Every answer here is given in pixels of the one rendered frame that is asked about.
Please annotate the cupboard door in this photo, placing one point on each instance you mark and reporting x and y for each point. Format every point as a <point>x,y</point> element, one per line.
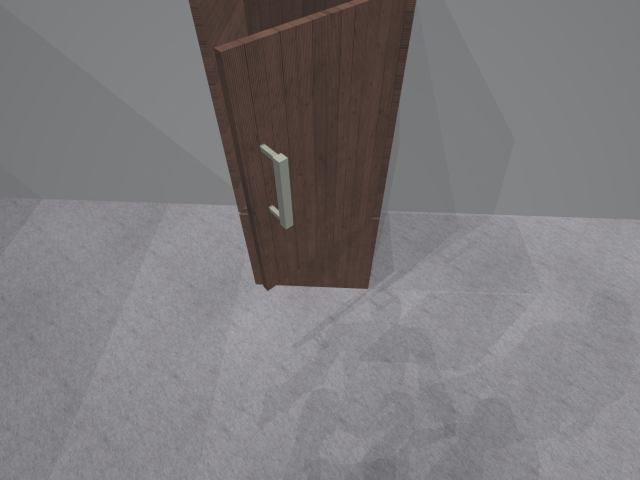
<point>318,90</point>

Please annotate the handle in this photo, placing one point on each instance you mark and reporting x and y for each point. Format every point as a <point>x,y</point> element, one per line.
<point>282,180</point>

